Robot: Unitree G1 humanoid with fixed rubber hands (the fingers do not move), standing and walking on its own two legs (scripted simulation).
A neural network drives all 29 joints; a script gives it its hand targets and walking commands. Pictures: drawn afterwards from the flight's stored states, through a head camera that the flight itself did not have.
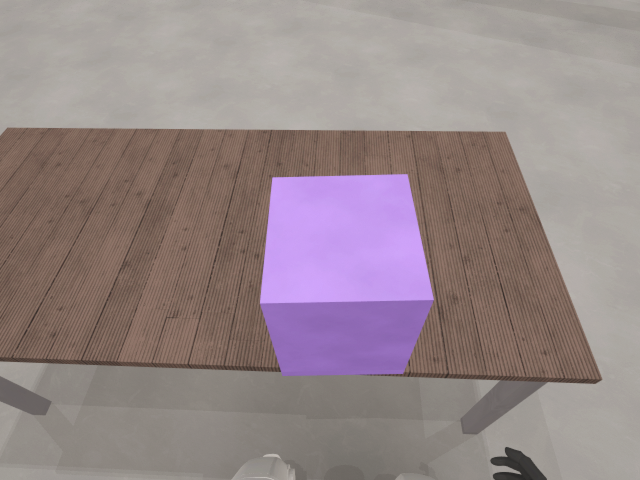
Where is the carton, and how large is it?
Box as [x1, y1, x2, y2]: [260, 174, 433, 375]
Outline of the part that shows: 407,174 272,177 260,304 282,375 370,374 403,372 433,300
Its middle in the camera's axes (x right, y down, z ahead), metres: +0.03 +0.06 +0.61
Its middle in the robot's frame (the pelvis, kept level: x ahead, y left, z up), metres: +0.41 -0.01 -0.05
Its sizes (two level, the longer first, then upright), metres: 0.210 0.200 0.250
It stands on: a table, 0.57 m high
